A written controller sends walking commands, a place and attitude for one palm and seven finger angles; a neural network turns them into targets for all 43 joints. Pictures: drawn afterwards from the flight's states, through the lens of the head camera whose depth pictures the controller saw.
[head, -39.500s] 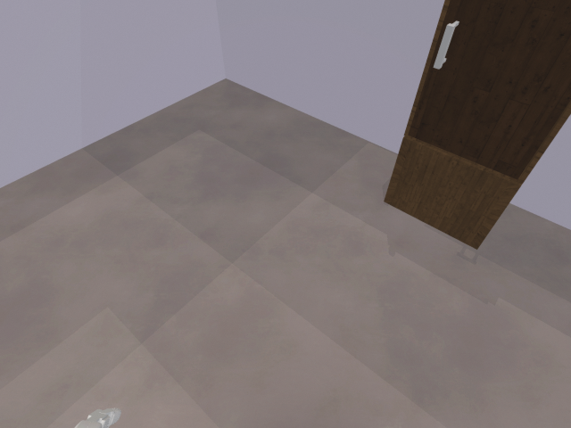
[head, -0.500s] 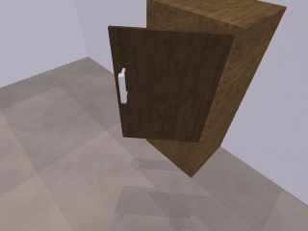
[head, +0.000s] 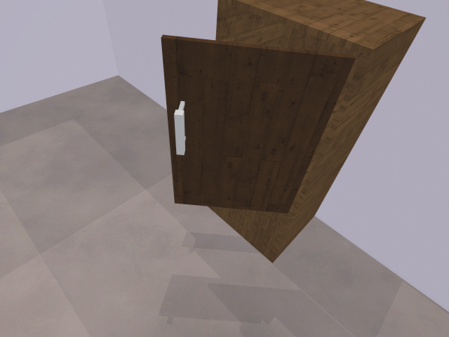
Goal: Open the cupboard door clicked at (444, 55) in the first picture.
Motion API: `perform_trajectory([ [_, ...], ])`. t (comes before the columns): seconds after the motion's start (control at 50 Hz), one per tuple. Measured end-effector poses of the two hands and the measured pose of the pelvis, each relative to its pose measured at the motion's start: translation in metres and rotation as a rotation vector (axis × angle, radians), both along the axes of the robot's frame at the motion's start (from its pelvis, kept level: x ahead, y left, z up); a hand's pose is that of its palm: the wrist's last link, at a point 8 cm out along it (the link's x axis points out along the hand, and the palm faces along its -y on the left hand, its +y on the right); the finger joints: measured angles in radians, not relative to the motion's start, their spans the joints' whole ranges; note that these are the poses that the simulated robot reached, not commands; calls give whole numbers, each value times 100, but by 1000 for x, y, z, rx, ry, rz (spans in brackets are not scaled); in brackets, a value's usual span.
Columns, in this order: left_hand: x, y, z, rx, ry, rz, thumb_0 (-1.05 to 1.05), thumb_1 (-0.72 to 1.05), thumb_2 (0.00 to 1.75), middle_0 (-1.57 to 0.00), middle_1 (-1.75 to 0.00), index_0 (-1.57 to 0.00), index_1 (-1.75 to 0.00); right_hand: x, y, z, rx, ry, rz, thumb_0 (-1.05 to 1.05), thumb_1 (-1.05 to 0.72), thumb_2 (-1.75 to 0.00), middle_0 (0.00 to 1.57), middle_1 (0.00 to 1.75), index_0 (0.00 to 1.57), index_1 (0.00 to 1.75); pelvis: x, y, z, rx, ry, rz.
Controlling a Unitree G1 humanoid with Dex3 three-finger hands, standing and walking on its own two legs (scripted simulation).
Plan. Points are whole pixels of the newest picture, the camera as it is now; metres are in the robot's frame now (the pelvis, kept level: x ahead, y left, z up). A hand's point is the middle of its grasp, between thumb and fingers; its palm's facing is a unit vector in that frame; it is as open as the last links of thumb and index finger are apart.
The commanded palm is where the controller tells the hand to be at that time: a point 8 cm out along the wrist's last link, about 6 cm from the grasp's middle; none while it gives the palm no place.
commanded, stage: shuffle to correct the standing spot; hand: left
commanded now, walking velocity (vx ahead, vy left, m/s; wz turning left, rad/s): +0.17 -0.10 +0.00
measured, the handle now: (181, 128) +0.61 +0.14 +0.03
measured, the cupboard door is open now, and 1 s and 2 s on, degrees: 41 41 41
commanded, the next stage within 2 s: come to a stop and stand still in 0.10 s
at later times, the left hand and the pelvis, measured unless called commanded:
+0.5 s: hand (180, 310) +0.22 +0.10 -0.18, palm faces -0.01 -0.99 -0.12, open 7.4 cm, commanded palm none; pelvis +0.10 -0.04 -0.02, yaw +3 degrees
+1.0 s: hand out of the picture +0.03 +0.22 -0.18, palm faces +0.06 -0.98 -0.19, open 7.4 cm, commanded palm none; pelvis +0.06 +0.02 +0.01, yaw -1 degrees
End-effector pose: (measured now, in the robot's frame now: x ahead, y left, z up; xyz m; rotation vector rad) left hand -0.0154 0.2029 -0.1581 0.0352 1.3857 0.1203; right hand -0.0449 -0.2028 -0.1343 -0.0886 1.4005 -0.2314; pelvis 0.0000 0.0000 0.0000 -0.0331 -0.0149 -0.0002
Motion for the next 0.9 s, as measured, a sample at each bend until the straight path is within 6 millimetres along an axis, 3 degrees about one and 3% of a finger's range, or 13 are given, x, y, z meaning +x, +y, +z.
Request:
perform_trajectory([
  [0.1, 52, 24, 12, 55, -58, -27, 2, 93, 90, -20, -30, -19, -30, -4, 12, 11, 19, 69, -29, 0, -91, -90, 20, 30, 20, 30, 21, -2, 8, -5, 26, -7],
  [0.18, 98, 24, 15, 67, -80, -71, 1, 93, 90, -20, -30, -19, -30, -6, 13, 16, 25, 122, -60, 0, -91, -90, 20, 30, 20, 30, 40, -7, 10, -7, 35, -14],
  [0.26, 151, 6, 14, 54, -120, -123, 1, 92, 90, -20, -30, -19, -30, -7, 8, 18, 32, 186, -89, 0, -91, -90, 20, 30, 20, 30, 60, -18, 8, -5, 38, -18],
  [0.36, 217, -33, 9, 39, -228, -155, 1, 92, 90, -20, -30, -19, -30, 1, -10, 7, 56, 274, -106, 0, -91, -90, 20, 30, 20, 30, 90, -37, -5, 19, 29, 5],
  [0.42, 236, -50, 5, 38, -281, -132, 0, 91, 90, -20, -30, -19, -30, 20, -28, -8, 52, 293, -95, 0, -91, -90, 20, 30, 20, 30, 101, -43, -15, 8, 21, 28],
  [0.52, 226, -53, 2, 29, -260, -97, 0, 91, 90, -20, -30, -20, -30, 83, -54, -21, -8, 177, -31, 0, -91, -90, 20, 30, 20, 30, 95, -36, -17, 2, 4, 46],
  [0.58, 216, -36, -1, 41, -262, -50, -2, 92, 90, -21, -30, -20, -30, 125, -60, -22, -44, 65, 23, 0, -91, -90, 20, 30, 20, 30, 87, -28, -19, -4, 4, 52],
  [0.66, 195, -1, -16, 56, -238, -31, -2, 92, 90, -21, -30, -20, -30, 168, -52, -17, -92, -96, 75, 0, -91, -90, 20, 30, 20, 30, 77, -11, -27, -12, -1, 44],
  [0.7, 180, 17, -20, 63, -207, -13, -2, 92, 90, -20, -30, -20, -30, 178, -42, -10, -103, -155, 93, 0, -91, -90, 20, 30, 20, 30, 73, -3, -28, -1, -9, 35],
  [0.78, 144, 43, -10, 82, -130, 13, -1, 92, 90, -20, -30, -20, -30, 183, -19, 7, -102, -189, 124, 0, -92, -90, 20, 30, 20, 30, 72, 9, -13, -10, -2, 28],
  [0.9, 82, 62, 1, 89, 8, 32, 0, 91, 90, -20, -30, -19, -30, 176, -7, 23, -114, -190, 128, 0, -94, -90, 20, 30, 20, 30, 69, 19, 3, -13, 18, 9],
])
